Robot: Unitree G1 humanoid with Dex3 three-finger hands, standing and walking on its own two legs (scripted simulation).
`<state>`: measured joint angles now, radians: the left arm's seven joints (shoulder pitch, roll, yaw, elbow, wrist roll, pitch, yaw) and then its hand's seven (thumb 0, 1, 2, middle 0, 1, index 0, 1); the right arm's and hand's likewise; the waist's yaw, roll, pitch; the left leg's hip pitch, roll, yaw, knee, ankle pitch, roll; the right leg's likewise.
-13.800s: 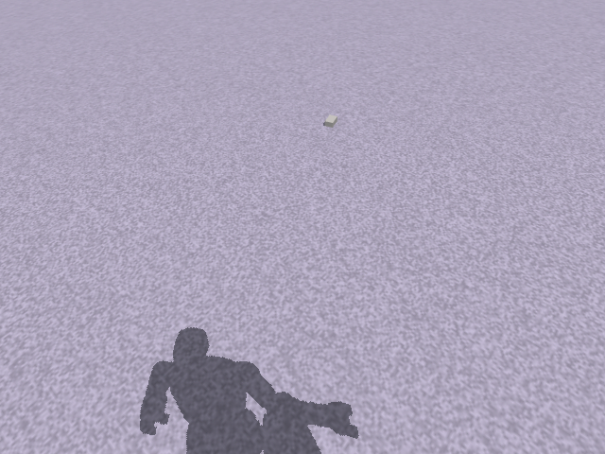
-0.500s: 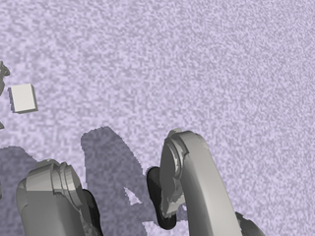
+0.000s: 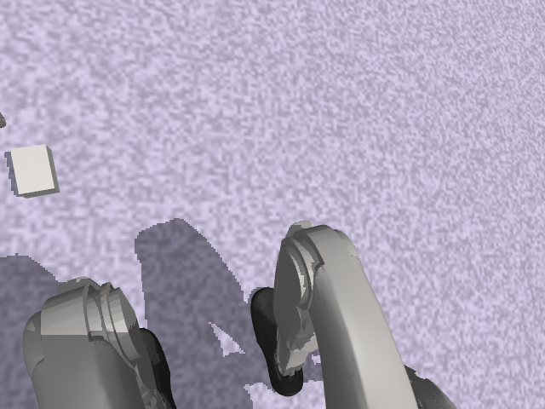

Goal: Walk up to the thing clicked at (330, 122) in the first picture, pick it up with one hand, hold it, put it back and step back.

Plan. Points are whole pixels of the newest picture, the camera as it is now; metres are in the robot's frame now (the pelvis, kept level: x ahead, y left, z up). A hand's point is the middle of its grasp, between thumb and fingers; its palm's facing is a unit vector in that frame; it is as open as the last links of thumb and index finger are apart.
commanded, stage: rise first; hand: left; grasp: from above
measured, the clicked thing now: (35, 171) +0.51 +0.29 -0.30
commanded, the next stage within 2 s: approach in 0.72 s
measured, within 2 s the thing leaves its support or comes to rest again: neither
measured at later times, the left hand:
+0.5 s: hand out of the picture +0.46 +0.33 -0.18, palm faces -0.45 -0.05 -0.89, open 13.8 cm
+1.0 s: hand out of the picture +0.47 +0.32 -0.18, palm faces -0.47 -0.05 -0.88, open 14.0 cm
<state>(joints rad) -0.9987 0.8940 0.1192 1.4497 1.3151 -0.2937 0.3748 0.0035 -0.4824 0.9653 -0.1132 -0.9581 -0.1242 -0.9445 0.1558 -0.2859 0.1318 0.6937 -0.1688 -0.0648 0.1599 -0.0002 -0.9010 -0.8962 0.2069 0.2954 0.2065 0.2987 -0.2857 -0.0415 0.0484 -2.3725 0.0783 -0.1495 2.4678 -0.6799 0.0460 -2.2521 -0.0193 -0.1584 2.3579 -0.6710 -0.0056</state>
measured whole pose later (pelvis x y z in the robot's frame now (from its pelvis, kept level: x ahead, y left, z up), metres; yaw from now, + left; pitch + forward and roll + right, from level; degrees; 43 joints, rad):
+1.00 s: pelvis +0.00 +0.00 +0.00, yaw +0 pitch +32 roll -11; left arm -1.04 0.91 0.07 1.48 1.32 -0.31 0.35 0.00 -0.49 0.97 -0.12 -0.95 -0.13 -0.94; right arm 0.17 -0.29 0.15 0.69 -0.18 -0.05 0.16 0.00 -0.90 -0.89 0.21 0.30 0.21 0.30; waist -0.30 -0.05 0.05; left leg -2.38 0.07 -0.15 2.47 -0.68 0.04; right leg -2.26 -0.02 -0.16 2.36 -0.67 0.00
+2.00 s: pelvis +0.00 +0.00 -0.01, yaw -3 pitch +29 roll -13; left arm -1.09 0.96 0.07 1.69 1.41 -0.28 0.60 0.00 -0.52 1.00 -0.08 -0.94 -0.08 -0.94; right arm 0.12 -0.31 0.25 0.65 -0.25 -0.16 0.20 0.00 -0.89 -0.89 0.21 0.30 0.21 0.30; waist -0.39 -0.11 0.12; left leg -2.39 0.08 -0.20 2.54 -0.70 0.04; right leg -2.25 0.00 -0.19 2.39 -0.66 0.01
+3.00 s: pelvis +0.00 +0.01 -0.02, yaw -5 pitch +28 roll -15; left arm -1.13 1.04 0.06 1.74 1.32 -0.22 0.60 0.00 -0.46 0.97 -0.09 -1.04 -0.11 -1.01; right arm 0.10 -0.35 0.34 0.62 -0.27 -0.24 0.25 0.00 -0.90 -0.90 0.20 0.29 0.20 0.30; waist -0.42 -0.15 0.19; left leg -2.38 0.08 -0.25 2.57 -0.72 0.04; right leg -2.23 0.03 -0.23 2.38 -0.66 0.02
